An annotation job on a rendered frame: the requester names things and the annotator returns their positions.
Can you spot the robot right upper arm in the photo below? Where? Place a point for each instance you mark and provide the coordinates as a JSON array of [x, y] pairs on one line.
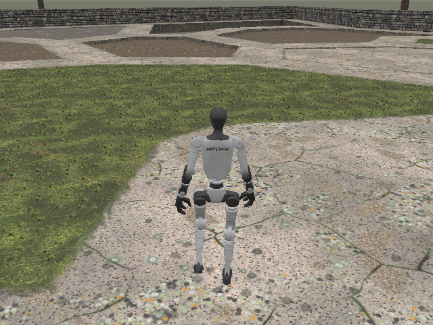
[[238, 144]]

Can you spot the robot right forearm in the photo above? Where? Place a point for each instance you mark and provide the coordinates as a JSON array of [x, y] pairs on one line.
[[248, 181]]

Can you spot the robot head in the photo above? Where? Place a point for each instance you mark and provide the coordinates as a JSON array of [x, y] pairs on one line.
[[218, 117]]

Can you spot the right robot hand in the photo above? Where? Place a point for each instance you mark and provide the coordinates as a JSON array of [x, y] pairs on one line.
[[248, 196]]

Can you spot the left robot hand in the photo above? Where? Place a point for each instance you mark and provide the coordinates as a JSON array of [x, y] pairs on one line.
[[180, 205]]

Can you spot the left robot thigh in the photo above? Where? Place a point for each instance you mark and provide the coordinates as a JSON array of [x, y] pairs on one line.
[[200, 199]]

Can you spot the robot left forearm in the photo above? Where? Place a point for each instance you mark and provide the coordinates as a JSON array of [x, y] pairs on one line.
[[186, 178]]

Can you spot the robot left upper arm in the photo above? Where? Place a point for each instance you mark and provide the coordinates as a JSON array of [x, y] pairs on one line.
[[193, 154]]

